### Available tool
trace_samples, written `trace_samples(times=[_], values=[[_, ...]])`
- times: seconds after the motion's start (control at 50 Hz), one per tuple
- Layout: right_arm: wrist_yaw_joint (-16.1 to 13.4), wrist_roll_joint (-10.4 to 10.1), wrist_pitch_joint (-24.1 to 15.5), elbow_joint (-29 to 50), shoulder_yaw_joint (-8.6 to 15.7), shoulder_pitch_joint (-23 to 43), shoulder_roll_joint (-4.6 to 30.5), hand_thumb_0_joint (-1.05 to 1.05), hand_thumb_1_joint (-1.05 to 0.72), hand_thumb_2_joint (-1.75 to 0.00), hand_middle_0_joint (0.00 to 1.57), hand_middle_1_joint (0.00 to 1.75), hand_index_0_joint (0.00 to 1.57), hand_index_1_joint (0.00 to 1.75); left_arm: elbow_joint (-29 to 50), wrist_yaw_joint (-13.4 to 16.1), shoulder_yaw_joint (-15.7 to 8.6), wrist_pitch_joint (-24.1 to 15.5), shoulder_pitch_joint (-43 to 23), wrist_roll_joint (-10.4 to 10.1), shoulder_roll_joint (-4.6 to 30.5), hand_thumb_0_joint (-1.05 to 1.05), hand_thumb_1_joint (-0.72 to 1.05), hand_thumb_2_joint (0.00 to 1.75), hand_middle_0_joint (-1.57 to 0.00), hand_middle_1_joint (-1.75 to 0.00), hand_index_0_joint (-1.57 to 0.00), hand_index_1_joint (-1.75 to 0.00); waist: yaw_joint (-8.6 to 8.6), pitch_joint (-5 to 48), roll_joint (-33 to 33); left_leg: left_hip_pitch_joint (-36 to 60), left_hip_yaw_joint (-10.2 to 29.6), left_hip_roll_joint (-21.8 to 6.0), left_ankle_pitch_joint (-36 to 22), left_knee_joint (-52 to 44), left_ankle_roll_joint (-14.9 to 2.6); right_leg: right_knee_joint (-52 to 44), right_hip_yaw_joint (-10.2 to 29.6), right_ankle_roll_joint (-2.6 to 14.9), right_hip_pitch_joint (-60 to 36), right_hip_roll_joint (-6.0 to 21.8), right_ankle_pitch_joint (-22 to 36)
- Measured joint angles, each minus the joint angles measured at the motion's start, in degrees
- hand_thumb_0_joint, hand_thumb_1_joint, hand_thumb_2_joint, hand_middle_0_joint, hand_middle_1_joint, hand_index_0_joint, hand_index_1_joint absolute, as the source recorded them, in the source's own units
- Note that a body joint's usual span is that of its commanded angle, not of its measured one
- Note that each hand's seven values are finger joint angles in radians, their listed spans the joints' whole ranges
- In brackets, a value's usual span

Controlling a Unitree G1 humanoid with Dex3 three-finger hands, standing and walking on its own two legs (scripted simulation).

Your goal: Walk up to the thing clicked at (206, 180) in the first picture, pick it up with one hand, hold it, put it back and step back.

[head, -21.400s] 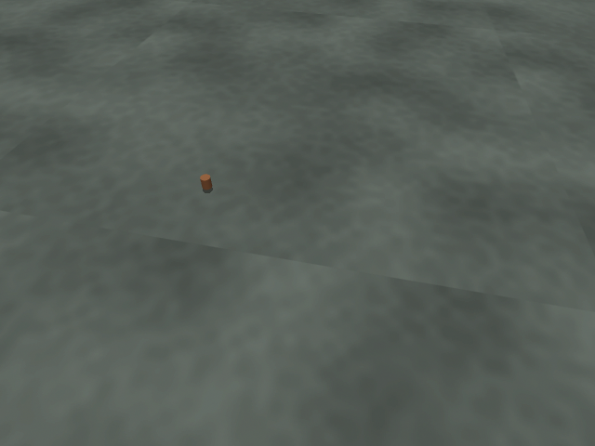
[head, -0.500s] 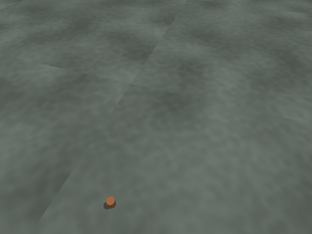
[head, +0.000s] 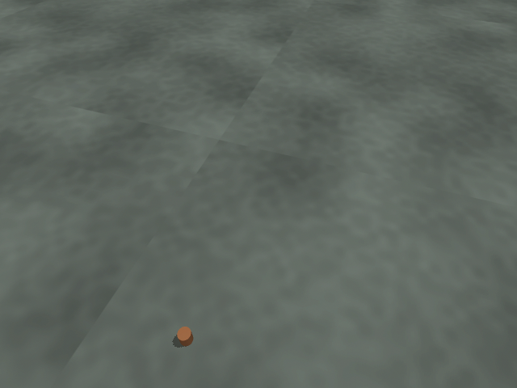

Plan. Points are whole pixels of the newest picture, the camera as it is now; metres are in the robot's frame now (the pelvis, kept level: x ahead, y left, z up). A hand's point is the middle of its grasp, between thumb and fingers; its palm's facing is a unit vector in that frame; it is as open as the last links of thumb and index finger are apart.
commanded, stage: stand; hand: left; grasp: from above
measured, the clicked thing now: (185, 336) +0.46 +0.27 -0.75
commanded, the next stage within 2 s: rise first in 0.40 s
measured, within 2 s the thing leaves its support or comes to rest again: neither
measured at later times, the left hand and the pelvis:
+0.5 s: hand out of the picture +0.07 +0.25 -0.16, palm faces -0.04 -0.94 -0.35, open 7.4 cm; pelvis +0.00 +0.00 +0.00, yaw +0 degrees
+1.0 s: hand out of the picture +0.13 +0.26 -0.20, palm faces -0.09 -0.91 -0.40, open 12.6 cm; pelvis +0.00 +0.01 -0.05, yaw +2 degrees
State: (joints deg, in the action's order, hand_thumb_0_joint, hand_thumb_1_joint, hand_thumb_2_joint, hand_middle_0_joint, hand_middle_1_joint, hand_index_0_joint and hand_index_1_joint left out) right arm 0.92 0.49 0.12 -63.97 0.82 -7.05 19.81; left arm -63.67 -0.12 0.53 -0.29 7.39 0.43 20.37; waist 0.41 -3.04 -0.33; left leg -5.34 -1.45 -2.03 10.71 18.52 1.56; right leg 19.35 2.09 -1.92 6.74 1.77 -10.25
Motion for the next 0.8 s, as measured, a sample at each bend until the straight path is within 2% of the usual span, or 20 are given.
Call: trace_samples(times=[0.52, 0.58, 0.62, 0.7, 0.8], values=[[0.0, 0.0, 0.0, -0.2, 0.0, -0.3, 0.2, 0.01, -0.9, -0.9, 0.2, 0.3, 0.2, 0.3, 0.0, 0.0, 0.1, 0.0, 0.2, 0.0, -0.1, 0.01, 0.9, 0.9, -0.21, -0.31, -0.21, -0.3, 0.07, 0.0, 0.2, -0.2, 0.0, -0.2, 0.2, 0.1, 0.15, 0.3, 0.0, 0.15, 0.3, -0.2, -0.3], [-1.6, -2.4, -1.3, 7.0, -0.3, -3.4, -0.3, 0.01, -0.91, -0.91, 0.2, 0.3, 0.2, 0.3, 2.9, 0.9, -1.7, -0.9, -1.6, -0.9, -1.2, 0.01, 0.86, 0.91, -0.22, -0.34, -0.21, -0.35, 0.39, 0.3, 0.4, -4.7, 1.1, 0.1, 1.5, 4.0, -0.03, 3.4, -1.0, 0.12, 4.0, 0.1, -1.6], [-2.1, -2.9, -2.1, 10.7, -0.2, -4.3, -1.3, 0.01, -0.92, -0.91, 0.2, 0.3, 0.2, 0.3, 1.8, 0.5, -3.7, -1.3, -5.4, 0.3, -1.7, 0.01, 0.8, 0.91, -0.23, -0.4, -0.22, -0.4, 0.45, 0.3, 0.3, -8.4, 1.8, 0.1, 2.4, 7.1, 0.0, 6.1, -1.5, 0.19, 7.3, 0.1, -2.5], [-1.9, -1.9, -2.9, 15.8, 0.8, -5.0, -4.1, 0.01, -0.91, -0.91, 0.2, 0.3, 0.2, 0.3, 1.6, -1.4, -7.4, -0.7, -10.3, 4.8, -1.1, 0.01, 0.61, 0.88, -0.24, -0.56, -0.23, -0.56, 0.85, 1.7, -0.5, -15.8, 2.0, 0.0, 4.7, 13.4, 0.21, 12.3, -1.5, 0.28, 14.6, -0.1, -4.7], [-1.4, -1.9, -2.8, 20.5, 1.2, -6.4, -6.0, 0.01, -0.89, -0.9, 0.2, 0.3, 0.2, 0.3, 8.6, -1.7, -8.3, 3.1, -8.0, 8.2, -1.4, 0.01, 0.29, 0.86, -0.23, -0.74, -0.23, -0.74, 1.41, 3.3, -0.3, -19.8, 1.9, 0.1, 6.8, 17.6, -0.01, 16.1, -1.3, 0.09, 18.4, 0.0, -6.6]])
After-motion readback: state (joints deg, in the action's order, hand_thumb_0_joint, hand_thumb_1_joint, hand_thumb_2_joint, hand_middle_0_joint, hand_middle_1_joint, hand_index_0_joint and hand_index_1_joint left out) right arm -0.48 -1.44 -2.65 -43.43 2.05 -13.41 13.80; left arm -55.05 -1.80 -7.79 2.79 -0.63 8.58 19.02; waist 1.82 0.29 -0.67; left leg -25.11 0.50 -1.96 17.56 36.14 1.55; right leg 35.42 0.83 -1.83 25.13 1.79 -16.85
